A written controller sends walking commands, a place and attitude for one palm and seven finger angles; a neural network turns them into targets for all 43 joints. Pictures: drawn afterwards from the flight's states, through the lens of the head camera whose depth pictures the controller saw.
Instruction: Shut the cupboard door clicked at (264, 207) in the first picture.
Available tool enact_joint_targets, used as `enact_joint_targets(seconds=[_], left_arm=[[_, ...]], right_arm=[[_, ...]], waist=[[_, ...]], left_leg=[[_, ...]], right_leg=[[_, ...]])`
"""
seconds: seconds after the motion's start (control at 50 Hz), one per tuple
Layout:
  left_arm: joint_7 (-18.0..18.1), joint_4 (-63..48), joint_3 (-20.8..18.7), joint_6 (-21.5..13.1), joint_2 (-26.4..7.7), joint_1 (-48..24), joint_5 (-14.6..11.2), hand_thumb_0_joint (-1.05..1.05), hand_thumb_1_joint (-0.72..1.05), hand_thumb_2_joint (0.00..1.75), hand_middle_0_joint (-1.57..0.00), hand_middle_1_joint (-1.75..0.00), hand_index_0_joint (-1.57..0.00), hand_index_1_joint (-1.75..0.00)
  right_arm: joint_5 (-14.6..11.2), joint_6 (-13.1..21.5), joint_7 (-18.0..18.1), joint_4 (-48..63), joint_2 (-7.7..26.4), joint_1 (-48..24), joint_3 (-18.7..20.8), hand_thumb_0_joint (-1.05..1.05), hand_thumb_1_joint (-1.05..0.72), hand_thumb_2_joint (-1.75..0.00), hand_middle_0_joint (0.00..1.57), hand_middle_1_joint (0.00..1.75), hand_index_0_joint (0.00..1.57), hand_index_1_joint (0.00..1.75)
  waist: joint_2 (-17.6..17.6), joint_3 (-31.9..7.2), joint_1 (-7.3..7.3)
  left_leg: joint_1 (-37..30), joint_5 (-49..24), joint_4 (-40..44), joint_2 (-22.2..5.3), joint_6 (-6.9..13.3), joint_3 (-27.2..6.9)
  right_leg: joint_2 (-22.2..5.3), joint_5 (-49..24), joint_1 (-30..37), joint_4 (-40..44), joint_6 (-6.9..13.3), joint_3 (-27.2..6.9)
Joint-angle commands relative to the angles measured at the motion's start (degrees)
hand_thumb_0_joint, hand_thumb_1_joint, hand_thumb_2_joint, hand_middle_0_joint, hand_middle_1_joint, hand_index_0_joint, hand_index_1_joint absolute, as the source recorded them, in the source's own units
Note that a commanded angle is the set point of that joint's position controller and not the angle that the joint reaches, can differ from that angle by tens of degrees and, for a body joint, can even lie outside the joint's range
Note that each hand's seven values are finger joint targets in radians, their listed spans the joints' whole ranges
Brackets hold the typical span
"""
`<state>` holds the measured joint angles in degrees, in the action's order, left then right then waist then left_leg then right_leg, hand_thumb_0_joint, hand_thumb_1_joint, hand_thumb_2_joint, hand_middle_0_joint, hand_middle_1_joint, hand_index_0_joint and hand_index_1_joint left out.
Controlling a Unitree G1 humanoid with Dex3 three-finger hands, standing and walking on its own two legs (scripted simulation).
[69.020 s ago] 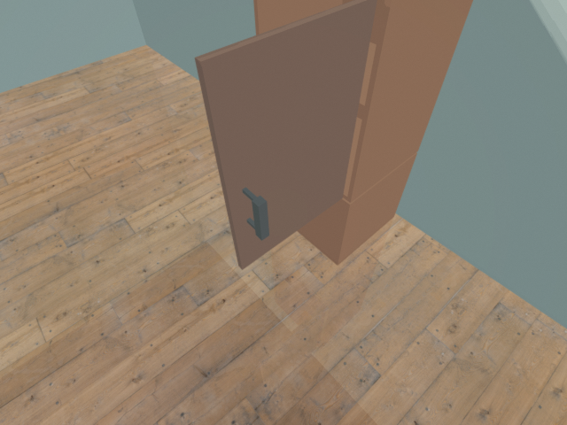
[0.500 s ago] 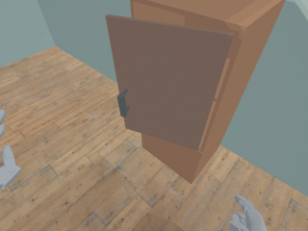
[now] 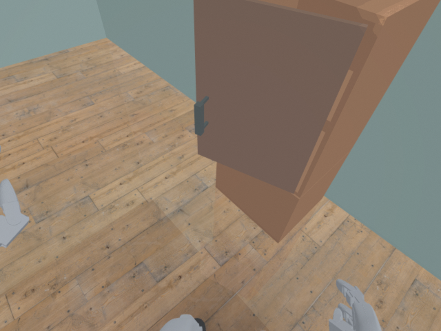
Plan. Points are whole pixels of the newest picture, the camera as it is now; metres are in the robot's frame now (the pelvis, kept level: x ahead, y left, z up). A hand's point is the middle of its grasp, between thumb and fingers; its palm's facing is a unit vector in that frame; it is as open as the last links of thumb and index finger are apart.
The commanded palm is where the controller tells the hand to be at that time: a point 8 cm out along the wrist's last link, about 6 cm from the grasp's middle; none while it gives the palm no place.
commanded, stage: step back with the hand held close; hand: left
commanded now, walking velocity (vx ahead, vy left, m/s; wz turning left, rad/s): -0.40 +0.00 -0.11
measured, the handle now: (202, 115) +0.77 +0.10 -0.09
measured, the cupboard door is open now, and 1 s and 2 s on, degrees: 20 20 20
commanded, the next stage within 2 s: stop stepping back and stand still in 0.20 s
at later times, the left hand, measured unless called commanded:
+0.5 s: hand out of the picture +0.10 +0.28 +0.19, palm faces +0.39 -0.84 -0.39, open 7.5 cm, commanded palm +0.00 +0.32 +0.19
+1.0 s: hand out of the picture -0.01 +0.23 +0.19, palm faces +0.22 -0.80 -0.56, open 7.5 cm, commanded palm -0.05 +0.29 +0.19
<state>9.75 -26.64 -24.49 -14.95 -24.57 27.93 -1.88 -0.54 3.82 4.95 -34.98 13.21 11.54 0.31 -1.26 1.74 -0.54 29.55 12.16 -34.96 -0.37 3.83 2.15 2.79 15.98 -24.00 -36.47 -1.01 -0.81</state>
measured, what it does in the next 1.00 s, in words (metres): walks backwards: right foot, then left foot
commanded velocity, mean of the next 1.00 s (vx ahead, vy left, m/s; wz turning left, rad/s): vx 0.07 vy -0.04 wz -0.05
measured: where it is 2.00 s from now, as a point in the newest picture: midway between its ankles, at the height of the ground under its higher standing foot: outside the picture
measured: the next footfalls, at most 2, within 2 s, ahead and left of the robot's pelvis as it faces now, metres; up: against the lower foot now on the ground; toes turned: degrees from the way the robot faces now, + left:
right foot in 0.20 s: -0.11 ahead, -0.13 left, +0.00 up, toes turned +3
left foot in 0.68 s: -0.11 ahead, +0.15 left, +0.00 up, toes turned -5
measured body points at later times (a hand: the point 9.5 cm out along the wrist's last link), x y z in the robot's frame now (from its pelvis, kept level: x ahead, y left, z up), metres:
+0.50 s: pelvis -0.14 +0.02 +0.00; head -0.13 +0.04 +0.45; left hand +0.07 +0.32 +0.21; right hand +0.05 -0.22 -0.05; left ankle +0.08 +0.09 -0.71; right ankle -0.16 -0.10 -0.71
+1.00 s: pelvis -0.23 +0.02 +0.01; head -0.24 +0.04 +0.46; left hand -0.02 +0.28 +0.22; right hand -0.17 -0.21 -0.09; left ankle -0.16 +0.16 -0.71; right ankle -0.28 -0.05 -0.72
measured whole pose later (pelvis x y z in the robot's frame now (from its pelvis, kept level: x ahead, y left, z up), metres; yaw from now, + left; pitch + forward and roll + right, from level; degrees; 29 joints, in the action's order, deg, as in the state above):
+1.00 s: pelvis -0.23 +0.02 +0.01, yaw -9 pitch +2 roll +0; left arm 9.0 -35.8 -26.0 -11.4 -30.2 39.1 -0.6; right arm 1.5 3.2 3.1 -36.0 6.9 20.0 -1.8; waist 2.8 -4.0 -3.3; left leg 23.5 21.0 -35.6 -4.9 -0.1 2.2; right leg 1.2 26.7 -12.7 -31.3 3.5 6.3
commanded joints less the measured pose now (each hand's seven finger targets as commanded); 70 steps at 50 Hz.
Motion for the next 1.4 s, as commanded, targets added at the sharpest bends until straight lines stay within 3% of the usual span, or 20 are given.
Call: enact_joint_targets(seconds=[0.0,0.12,0.2,0.24,0.28,0.36,0.44,0.46,0.5,0.56,0.62,0.66,0.7,0.92,0.98,1.02,1.12,1.22,1.32,1.38], left_arm=[[0.4,-15.8,-11.6,-4.1,-13.4,-3.3,-0.8,0.0,0.9,0.9,-0.2,-0.3,-0.2,-0.3],[-0.2,-15.9,-11.2,-3.4,-11.7,4.4,-3.7,0.0,0.9,0.9,-0.2,-0.3,-0.2,-0.3],[1.2,-15.3,-9.8,-6.3,-14.5,-6.3,-1.3,0.0,0.9,0.9,-0.2,-0.3,-0.2,-0.3],[0.7,-15.3,-5.8,-5.0,-12.7,-11.7,-0.7,0.0,0.9,0.9,-0.2,-0.3,-0.2,-0.3],[-0.1,-14.3,-6.0,-2.7,-13.3,-14.0,-0.9,0.0,0.9,0.9,-0.2,-0.3,-0.2,-0.3],[-1.1,-6.9,-7.8,-1.3,-10.4,-6.6,-1.7,0.0,0.9,0.9,-0.2,-0.3,-0.2,-0.3],[-2.0,-14.3,-9.5,0.8,-11.3,3.0,-3.4,0.0,0.9,0.9,-0.2,-0.3,-0.2,-0.3],[-1.7,-17.5,-12.1,0.6,-14.2,6.6,-3.4,0.0,0.9,0.9,-0.2,-0.3,-0.2,-0.3],[-1.3,-25.6,-12.6,0.7,-17.3,5.5,-2.5,0.0,0.9,0.9,-0.2,-0.3,-0.2,-0.3],[0.4,-26.7,-12.4,0.2,-16.5,-1.0,-1.9,0.0,0.9,0.9,-0.2,-0.3,-0.2,-0.3],[2.1,-11.1,-5.6,0.9,-9.3,-10.5,-1.2,0.0,0.9,0.9,-0.2,-0.3,-0.2,-0.3],[2.4,-9.7,-3.2,0.4,-8.7,-18.2,-0.2,0.0,0.9,0.9,-0.2,-0.3,-0.2,-0.3],[1.3,-4.0,-6.0,-0.3,-11.7,-13.6,1.9,0.0,0.9,0.9,-0.2,-0.3,-0.2,-0.3],[1.6,-18.9,-11.4,0.7,-14.1,7.4,0.7,0.0,0.9,0.9,-0.2,-0.3,-0.2,-0.3],[2.3,-13.9,-13.2,1.3,-15.9,2.9,0.2,0.0,0.9,0.9,-0.2,-0.3,-0.2,-0.3],[2.4,-10.1,-15.3,-1.5,-17.3,0.2,-0.2,0.0,0.9,0.9,-0.2,-0.3,-0.2,-0.3],[0.8,-0.9,-5.5,-0.4,-7.9,1.0,-0.3,0.0,0.9,0.9,-0.2,-0.3,-0.2,-0.3],[1.2,-7.4,-0.9,-0.6,-7.6,-9.4,0.4,0.0,0.9,0.9,-0.2,-0.3,-0.2,-0.3],[2.0,-20.6,-7.8,-2.5,-12.8,-6.4,-0.1,0.0,0.9,0.9,-0.2,-0.3,-0.2,-0.3],[1.5,-21.4,-10.1,-2.7,-13.2,0.1,-0.2,0.0,0.9,0.9,-0.2,-0.3,-0.2,-0.3]], right_arm=[[0.7,4.5,0.4,9.5,6.6,-6.3,3.4,0.0,-0.9,-0.9,0.2,0.3,0.2,0.3],[0.1,6.2,-1.5,8.2,5.6,-7.4,3.5,0.0,-0.9,-0.9,0.2,0.3,0.2,0.3],[1.1,6.0,-1.1,4.6,4.3,-4.3,2.3,0.0,-0.9,-0.9,0.2,0.3,0.2,0.3],[-0.4,6.3,0.1,5.2,5.6,-5.2,3.7,0.0,-0.9,-0.9,0.2,0.3,0.2,0.3],[-0.2,5.7,1.3,5.6,5.6,-5.8,3.5,0.0,-0.9,-0.9,0.2,0.3,0.2,0.3],[0.3,5.6,0.3,8.3,7.8,-6.9,3.4,0.0,-0.9,-0.9,0.2,0.3,0.2,0.3],[-0.1,3.1,-1.7,11.7,5.2,-4.9,3.4,0.0,-0.9,-0.9,0.2,0.3,0.2,0.3],[-0.6,3.0,-2.1,11.8,4.5,-4.2,3.5,0.0,-0.9,-0.9,0.2,0.3,0.2,0.3],[0.0,2.0,-2.2,10.3,4.8,-4.1,4.2,0.0,-0.9,-0.9,0.2,0.3,0.2,0.3],[1.2,2.1,-1.4,9.5,2.7,-2.3,1.1,0.0,-0.9,-0.9,0.2,0.3,0.2,0.3],[0.8,4.2,0.5,4.5,5.6,0.1,1.7,0.0,-0.9,-0.9,0.2,0.3,0.2,0.3],[0.0,6.2,1.3,6.0,9.6,1.4,3.6,0.0,-0.9,-0.9,0.2,0.3,0.2,0.3],[0.0,6.2,1.0,6.5,8.4,-0.8,3.6,0.0,-0.9,-0.9,0.2,0.3,0.2,0.3],[2.2,2.2,-0.9,7.7,4.3,-3.7,1.7,0.0,-0.9,-0.9,0.2,0.3,0.2,0.3],[1.3,1.3,-0.5,6.8,3.8,-2.7,2.2,0.0,-0.9,-0.9,0.2,0.3,0.2,0.3],[2.2,3.0,-0.7,4.4,4.4,-0.9,2.4,0.0,-0.9,-0.9,0.2,0.3,0.2,0.3],[0.4,2.1,-0.4,4.3,4.5,-2.3,2.0,0.0,-0.9,-0.9,0.2,0.3,0.2,0.3],[0.7,4.7,0.5,5.5,5.3,-4.6,2.8,0.0,-0.9,-0.9,0.2,0.3,0.2,0.3],[0.1,5.5,0.6,7.7,6.9,-3.1,3.4,0.0,-0.9,-0.9,0.2,0.3,0.2,0.3],[0.9,5.6,-0.5,8.0,4.2,-2.8,2.0,0.0,-0.9,-0.9,0.2,0.3,0.2,0.3]], waist=[[-11.6,-10.9,1.39],[-13.6,-13.3,1.49],[7.3,-9.7,-0.5],[11.5,-14.0,-1.63],[5.9,-14.1,-1.12],[-16.8,-5.8,0.79],[-11.3,-10.7,2.48],[-0.8,-12.7,2.51],[19.6,-6.4,1.44],[9.4,-5.7,-1.34],[-6.2,-2.3,-2.59],[-22.0,2.3,-2.53],[-7.3,2.3,-0.73],[-14.5,-6.1,0.64],[11.5,-2.7,0.56],[7.7,-5.3,-1.15],[8.3,1.5,-0.03],[12.5,2.7,1.08],[-8.7,-8.0,0.61],[-17.1,-11.0,1.14]], left_leg=[[13.1,26.8,26.6,-17.8,4.0,-18.8],[-5.2,18.4,18.6,-14.6,-3.6,-4.5],[-22.7,2.7,-5.3,-6.1,-7.3,1.9],[-27.5,-16.7,-0.6,-5.0,-5.0,2.6],[-31.4,-28.9,3.2,-7.6,-3.9,1.6],[-6.8,30.6,30.1,-14.5,-5.2,-8.6],[-2.6,30.9,20.9,-5.2,-12.9,5.6],[-11.4,20.8,2.1,0.4,-11.8,11.5],[-7.8,12.4,-39.6,2.6,-7.9,-2.1],[-7.0,14.8,-23.2,-6.0,-5.2,-4.8],[-13.6,11.8,5.7,-1.3,-4.2,2.4],[-16.3,22.4,21.6,-18.3,2.5,-27.3],[-12.7,25.8,24.7,-22.1,6.8,-31.9],[5.5,28.8,16.4,-9.6,-1.0,-4.7],[19.0,16.5,-23.8,-0.6,-3.5,-0.8],[19.1,11.5,-29.8,-3.2,-4.9,-2.7],[2.7,4.0,-15.1,-3.9,-4.1,1.2],[-9.9,0.7,-2.9,-1.2,-2.9,5.4],[-27.2,-21.4,9.1,-8.8,1.0,-6.3],[-28.3,-36.6,10.5,-13.0,2.7,-10.1]], right_leg=[[3.0,6.9,19.4,-19.3,0.3,0.6],[-0.5,15.0,10.8,2.4,3.7,2.4],[-18.0,-6.1,-10.3,22.0,9.0,-21.4],[-10.2,-34.3,-3.1,10.3,1.9,-11.1],[-4.9,-30.3,-3.8,6.7,-0.6,-5.6],[3.8,15.9,9.6,0.6,1.5,3.5],[5.0,19.7,16.4,3.3,5.8,9.6],[-1.5,22.2,6.2,14.4,8.5,1.9],[-22.8,31.4,-18.8,28.9,16.7,-28.0],[-17.0,26.6,-11.3,20.4,11.2,-13.4],[-8.0,21.6,-5.8,4.3,5.8,-1.6],[-1.3,16.2,-15.7,-20.6,0.6,4.2],[-3.8,7.7,-16.4,-28.6,0.9,-0.4],[0.9,11.7,24.6,6.2,3.1,10.6],[-25.6,13.2,24.3,25.7,14.4,-28.8],[-26.7,-9.1,26.3,21.8,16.1,-23.9],[-17.5,-2.3,8.6,19.7,9.3,-5.7],[-16.3,1.0,6.1,19.8,7.4,-4.5],[-8.0,-16.0,7.9,-0.6,0.9,1.3],[-3.9,6.6,6.5,-0.8,0.6,3.3]])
